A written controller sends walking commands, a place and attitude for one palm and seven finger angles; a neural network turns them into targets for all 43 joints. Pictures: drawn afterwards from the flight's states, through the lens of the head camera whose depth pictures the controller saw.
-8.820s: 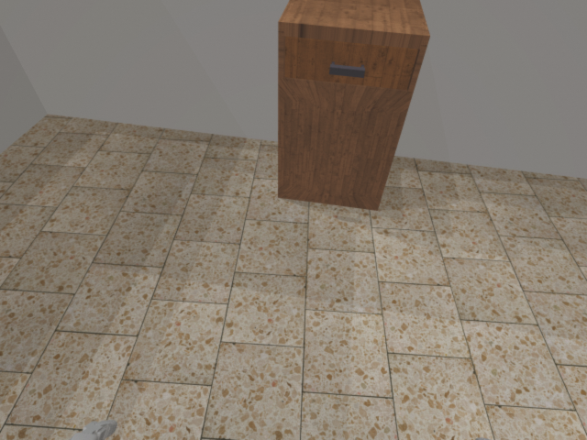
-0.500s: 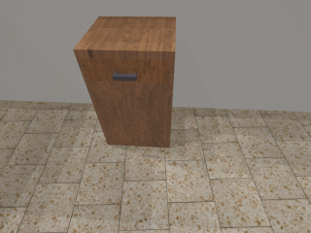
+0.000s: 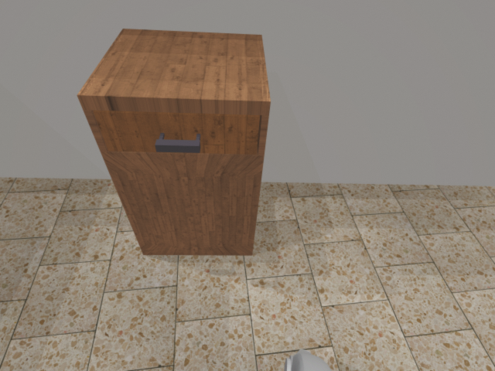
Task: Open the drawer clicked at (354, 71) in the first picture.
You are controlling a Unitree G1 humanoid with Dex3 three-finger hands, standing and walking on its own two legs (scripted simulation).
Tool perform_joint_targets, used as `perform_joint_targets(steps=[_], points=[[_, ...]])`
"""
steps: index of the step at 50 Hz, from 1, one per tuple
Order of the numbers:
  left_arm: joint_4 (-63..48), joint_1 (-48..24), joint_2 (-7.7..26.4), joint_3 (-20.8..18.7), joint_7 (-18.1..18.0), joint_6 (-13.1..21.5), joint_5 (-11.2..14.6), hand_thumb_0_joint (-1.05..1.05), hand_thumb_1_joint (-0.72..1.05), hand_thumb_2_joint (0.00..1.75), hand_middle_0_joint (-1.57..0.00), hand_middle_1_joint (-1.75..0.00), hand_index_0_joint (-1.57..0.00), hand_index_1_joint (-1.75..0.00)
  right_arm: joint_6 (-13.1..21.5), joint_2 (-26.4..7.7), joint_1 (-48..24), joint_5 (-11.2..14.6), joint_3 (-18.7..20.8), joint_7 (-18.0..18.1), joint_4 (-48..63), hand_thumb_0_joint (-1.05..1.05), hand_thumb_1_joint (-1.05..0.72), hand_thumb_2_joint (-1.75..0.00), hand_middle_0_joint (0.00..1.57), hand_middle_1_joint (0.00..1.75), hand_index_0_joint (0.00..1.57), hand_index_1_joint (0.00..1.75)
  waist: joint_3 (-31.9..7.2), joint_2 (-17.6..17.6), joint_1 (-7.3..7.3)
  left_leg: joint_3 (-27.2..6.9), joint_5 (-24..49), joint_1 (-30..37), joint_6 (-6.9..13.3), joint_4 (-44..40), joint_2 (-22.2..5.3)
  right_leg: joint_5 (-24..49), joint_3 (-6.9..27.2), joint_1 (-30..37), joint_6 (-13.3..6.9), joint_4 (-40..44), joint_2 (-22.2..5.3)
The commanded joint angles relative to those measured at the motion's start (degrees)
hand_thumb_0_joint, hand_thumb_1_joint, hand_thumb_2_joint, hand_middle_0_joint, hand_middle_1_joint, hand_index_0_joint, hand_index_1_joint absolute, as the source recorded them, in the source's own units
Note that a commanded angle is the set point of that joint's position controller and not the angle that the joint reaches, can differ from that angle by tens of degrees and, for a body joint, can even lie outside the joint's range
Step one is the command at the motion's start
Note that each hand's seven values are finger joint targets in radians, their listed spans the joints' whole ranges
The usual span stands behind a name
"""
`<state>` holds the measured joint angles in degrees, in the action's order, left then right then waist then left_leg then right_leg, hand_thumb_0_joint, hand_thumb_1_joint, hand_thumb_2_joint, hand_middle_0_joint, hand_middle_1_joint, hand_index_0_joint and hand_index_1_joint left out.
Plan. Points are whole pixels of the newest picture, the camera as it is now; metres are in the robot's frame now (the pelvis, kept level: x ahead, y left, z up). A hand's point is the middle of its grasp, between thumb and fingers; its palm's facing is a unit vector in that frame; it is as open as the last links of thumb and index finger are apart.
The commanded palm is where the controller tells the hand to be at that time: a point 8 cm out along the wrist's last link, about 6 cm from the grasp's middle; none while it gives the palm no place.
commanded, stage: take the last steps up to it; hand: left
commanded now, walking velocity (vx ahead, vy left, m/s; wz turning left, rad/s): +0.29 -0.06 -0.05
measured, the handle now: (179, 141) +0.70 +0.23 -0.07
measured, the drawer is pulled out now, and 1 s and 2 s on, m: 0.00 0.00 0.00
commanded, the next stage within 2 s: come to a stop and stand still in 0.32 s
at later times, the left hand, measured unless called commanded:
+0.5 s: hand (182, 347) +0.20 +0.13 -0.17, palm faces +0.04 -0.98 -0.20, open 7.2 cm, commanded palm none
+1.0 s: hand (186, 337) +0.22 +0.13 -0.17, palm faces +0.00 -0.95 -0.32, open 7.4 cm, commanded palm none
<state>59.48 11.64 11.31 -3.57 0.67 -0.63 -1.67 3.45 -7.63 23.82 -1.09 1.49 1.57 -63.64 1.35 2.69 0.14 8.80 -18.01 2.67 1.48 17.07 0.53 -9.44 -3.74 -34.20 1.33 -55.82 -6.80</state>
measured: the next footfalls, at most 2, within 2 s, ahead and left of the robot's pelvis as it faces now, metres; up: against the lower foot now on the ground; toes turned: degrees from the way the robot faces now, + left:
right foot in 0.16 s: +0.22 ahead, -0.15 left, +0.00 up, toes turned -9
left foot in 0.56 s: +0.29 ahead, +0.08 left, +0.00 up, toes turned +5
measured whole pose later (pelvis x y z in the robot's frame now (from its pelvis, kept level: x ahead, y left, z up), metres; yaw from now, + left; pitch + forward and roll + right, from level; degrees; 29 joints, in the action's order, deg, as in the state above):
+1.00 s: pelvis +0.17 -0.08 -0.02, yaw -3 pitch -1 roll +1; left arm 57.4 12.7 11.7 -3.2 -1.8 -1.8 -1.7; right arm -3.2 -11.6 7.8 -0.8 4.0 1.2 -58.2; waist 4.7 -2.3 -0.6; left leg 4.1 -16.9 -22.2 -2.0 36.5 -5.4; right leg -20.8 -2.5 -14.7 -0.1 -36.7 -2.2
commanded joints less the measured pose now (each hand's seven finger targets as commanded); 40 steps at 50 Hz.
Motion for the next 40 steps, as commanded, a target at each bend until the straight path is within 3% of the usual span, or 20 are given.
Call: perform_joint_targets(steps=[1, 4, 6, 7, 8, 9, 10, 12, 14, 16, 20, 22, 25, 26, 28, 30, 32, 34, 36, 40], points=[[-5.5, -7.3, 0.3, 0.4, 0.8, 1.4, 0.6, 0.0, 0.9, 0.9, -0.2, -0.3, -0.2, -0.3, 1.0, -8.3, 4.4, -0.7, 2.0, 0.6, 0.8, 0.0, -0.9, -0.9, 0.2, 0.3, 0.2, 0.3, 9.7, -9.3, 2.23, -7.4, 30.1, -1.7, 7.4, -4.5, -18.0, -1.1, -0.9, -3.8, -1.1, 12.3, -0.2], [-5.3, -5.9, 0.9, 0.3, 0.6, 2.1, 0.8, 0.0, 0.9, 0.9, -0.2, -0.3, -0.2, -0.3, 0.5, -9.6, 4.8, -0.8, 2.4, 0.4, -0.1, 0.0, -0.9, -0.9, 0.2, 0.3, 0.2, 0.3, 6.9, -8.1, 1.44, -6.0, 40.4, -2.8, 6.4, 1.2, -17.9, -3.5, -4.0, 6.8, -3.0, 18.3, 3.7], [-1.7, 5.5, 2.7, -0.4, 0.3, 3.0, 0.5, 0.0, 0.9, 0.9, -0.2, -0.3, -0.2, -0.3, 0.3, -10.1, 3.2, -0.2, 2.4, 0.3, -0.1, 0.0, -0.9, -0.9, 0.2, 0.3, 0.2, 0.3, 0.2, -6.2, -3.88, -3.3, 45.2, -5.0, 4.0, 14.2, -15.4, 1.1, -5.5, 22.7, -4.0, 24.3, 6.3], [0.9, 13.4, 6.0, -1.3, 0.0, 3.9, 0.1, 0.0, 0.9, 0.9, -0.2, -0.3, -0.2, -0.3, 0.4, -9.5, 2.8, 0.3, 2.4, -0.1, 0.0, 0.0, -0.9, -0.9, 0.2, 0.3, 0.2, 0.3, -4.8, -2.6, -7.4, -1.5, 37.0, -12.6, 2.0, 26.1, -12.4, 4.4, -1.4, 35.8, -5.4, 26.0, 2.9], [2.2, 19.2, 12.0, -3.0, -0.7, 4.6, -0.2, 0.0, 0.9, 0.9, -0.2, -0.3, -0.2, -0.3, 0.6, -5.5, 6.4, 1.1, 1.8, -0.6, 1.0, 0.0, -0.9, -0.9, 0.2, 0.3, 0.2, 0.3, -13.1, 11.4, -8.07, 0.9, 2.6, -26.7, -0.8, 45.4, -3.9, 12.5, 20.6, 49.1, -11.5, 29.8, -13.5], [2.1, 19.3, 14.3, -3.0, -1.0, 4.2, 1.3, 0.0, 0.9, 0.9, -0.2, -0.3, -0.2, -0.3, 0.0, -5.8, 4.7, 1.4, 1.7, -0.4, 2.5, 0.0, -0.9, -0.9, 0.2, 0.3, 0.2, 0.3, -13.9, 10.3, -6.71, -5.4, -16.0, -30.4, -0.5, 58.1, -1.5, 17.3, 30.2, 46.0, -15.5, 36.3, -19.9], [0.8, 13.2, 12.6, -2.5, -1.4, 3.6, 1.4, 0.0, 0.9, 0.9, -0.2, -0.3, -0.2, -0.3, -0.5, -5.5, 2.8, 1.3, 2.0, -0.3, 2.3, 0.0, -0.9, -0.9, 0.2, 0.3, 0.2, 0.3, -8.2, 4.2, -5.23, -8.4, -13.3, -31.9, 0.1, 61.2, -4.8, 4.6, 25.6, 38.4, -16.2, 39.0, -19.0], [-1.5, 4.5, 8.2, -1.1, -1.6, 3.6, 1.2, 0.0, 0.9, 0.9, -0.2, -0.3, -0.2, -0.3, -1.2, -4.2, -1.6, 0.5, 1.9, -0.8, 2.8, 0.0, -0.9, -0.9, 0.2, 0.3, 0.2, 0.3, 0.0, 0.1, -2.26, -9.6, -5.4, -32.6, -0.3, 59.6, -8.2, -5.8, 19.7, 23.1, -12.6, 42.5, -15.0], [-1.9, 0.9, 5.1, -0.2, -1.9, 4.0, 0.8, 0.0, 0.9, 0.9, -0.2, -0.3, -0.2, -0.3, -2.3, -2.4, 1.1, -0.2, 1.8, -1.0, 1.7, 0.0, -0.9, -0.9, 0.2, 0.3, 0.2, 0.3, 0.8, -1.0, 1.07, -9.0, -2.2, -27.8, -1.1, 53.6, -9.0, -2.9, 11.4, 15.9, -10.5, 43.9, -11.6], [-1.5, 0.6, 3.9, 0.3, -1.9, 4.3, 0.5, 0.0, 0.9, 0.9, -0.2, -0.3, -0.2, -0.3, -3.0, -1.5, 3.0, -0.4, 1.5, -1.2, 1.3, 0.0, -0.9, -0.9, 0.2, 0.3, 0.2, 0.3, 0.4, 2.0, 2.58, -7.0, -1.3, -25.5, -2.3, 46.3, -8.5, 1.8, 5.4, 13.6, -9.5, 44.1, -9.3], [-0.2, 3.4, 3.9, 0.2, -1.8, 4.3, 0.3, 0.0, 0.9, 0.9, -0.2, -0.3, -0.2, -0.3, -3.0, -0.8, -1.5, -0.3, 1.3, -1.6, 3.0, 0.0, -0.9, -0.9, 0.2, 0.3, 0.2, 0.3, 1.5, 3.3, 1.18, -4.6, 0.5, -24.7, -3.1, 33.2, -7.3, 0.5, 5.1, 14.9, -10.6, 44.9, -7.9], [0.6, 4.4, 4.0, 0.3, -1.7, 4.1, 0.4, 0.0, 0.9, 0.9, -0.2, -0.3, -0.2, -0.3, -2.4, -1.0, -4.6, -0.1, 0.8, -1.5, 3.6, 0.0, -0.9, -0.9, 0.2, 0.3, 0.2, 0.3, 1.2, 3.5, 0.18, -4.2, 0.7, -24.5, -3.6, 26.8, -6.4, 7.0, 5.1, 18.8, -10.6, 42.9, -7.8], [1.1, 3.5, 3.0, 1.0, -2.2, 3.0, 0.8, 0.0, 0.9, 0.9, -0.2, -0.3, -0.2, -0.3, -2.2, -1.1, -4.4, 0.4, 0.0, -0.6, 2.5, 0.0, -0.9, -0.9, 0.2, 0.3, 0.2, 0.3, -0.3, 2.1, 1.14, -5.2, 9.3, -14.0, -3.8, 12.9, -4.9, 13.2, 2.6, 18.2, -8.2, 36.8, -5.1], [1.5, 3.6, 2.8, 1.5, -2.3, 2.7, 1.2, 0.0, 0.9, 0.9, -0.2, -0.3, -0.2, -0.3, -2.0, -2.6, -3.7, 0.6, 0.1, -0.5, 1.8, 0.0, -0.9, -0.9, 0.2, 0.3, 0.2, 0.3, -1.0, -0.4, 1.52, -6.3, 17.8, -9.5, -3.6, 8.2, -5.9, 11.9, 1.3, 17.2, -6.1, 33.7, -3.3], [1.3, 7.8, 1.0, 1.8, -2.8, 1.8, 1.6, 0.0, 0.9, 0.9, -0.2, -0.3, -0.2, -0.3, -1.4, -7.9, -5.5, 0.6, 0.7, 0.2, 3.0, 0.0, -0.9, -0.9, 0.2, 0.3, 0.2, 0.3, -2.6, -9.2, -0.71, -13.0, 39.9, -9.0, 0.7, 6.8, -14.7, 2.6, 0.3, 19.1, -1.9, 30.3, 0.7], [1.5, 8.6, 1.2, 1.7, -3.1, 0.8, 1.1, 0.0, 0.9, 0.9, -0.2, -0.3, -0.2, -0.3, -2.4, -8.9, -8.5, 0.7, 1.0, 0.7, 3.8, 0.0, -0.9, -0.9, 0.2, 0.3, 0.2, 0.3, 2.0, -9.8, -1.09, -12.8, 40.2, -12.4, 2.8, 5.6, -16.0, -2.7, -0.3, 18.9, -1.2, 28.9, 2.2], [1.4, 8.7, 2.7, 1.3, -3.0, -0.1, 1.2, 0.0, 0.9, 0.9, -0.2, -0.3, -0.2, -0.3, -2.9, -9.5, -9.1, 0.7, 1.5, 1.4, 4.1, 0.0, -0.9, -0.9, 0.2, 0.3, 0.2, 0.3, 0.8, -16.7, -0.66, -15.0, 49.2, -10.6, 5.4, 3.0, -18.0, -10.1, -0.9, 18.5, -0.5, 20.4, 2.8], [0.3, 8.3, 3.4, 0.7, -2.8, -0.9, 1.0, 0.0, 0.9, 0.9, -0.2, -0.3, -0.2, -0.3, -3.4, -11.1, -7.9, 0.6, 2.3, 2.0, 4.5, 0.0, -0.9, -0.9, 0.2, 0.3, 0.2, 0.3, -1.3, -16.4, 0.41, -16.3, 56.6, -7.4, 8.8, 3.0, -21.4, -21.3, 1.3, 13.6, -0.7, 8.6, 3.8], [-0.9, 7.4, 3.3, -0.1, -2.8, -1.6, 0.8, 0.0, 0.9, 0.9, -0.2, -0.3, -0.2, -0.3, -4.1, -12.1, -9.5, 0.2, 3.2, 2.3, 5.6, 0.0, -0.9, -0.9, 0.2, 0.3, 0.2, 0.3, -3.4, -13.0, 0.63, -15.9, 54.6, -7.1, 10.9, 4.3, -22.9, -23.4, 3.9, 10.4, -0.7, -1.1, 4.2], [-2.8, 6.3, 1.9, -0.7, -2.5, -1.7, 0.8, 0.0, 0.9, 0.9, -0.2, -0.3, -0.2, -0.3, -4.5, -12.5, -13.0, -0.2, 4.0, 1.8, 7.7, 0.0, -0.9, -0.9, 0.2, 0.3, 0.2, 0.3, -8.2, -9.0, 0.18, -13.0, 46.8, -4.9, 9.7, 6.4, -20.6, -20.0, 4.7, 8.1, 0.4, -3.2, 4.7]])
